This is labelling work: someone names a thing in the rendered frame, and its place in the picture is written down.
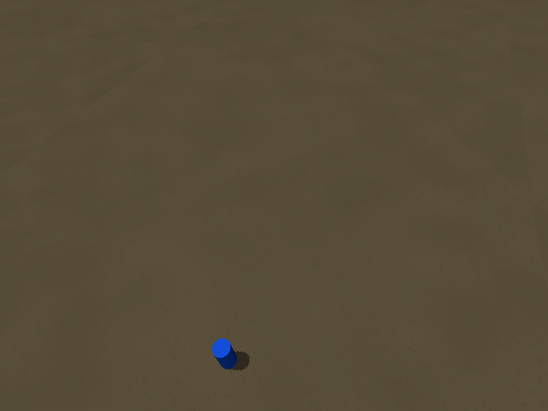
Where can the can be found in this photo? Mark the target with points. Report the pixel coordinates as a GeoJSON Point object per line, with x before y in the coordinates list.
{"type": "Point", "coordinates": [224, 353]}

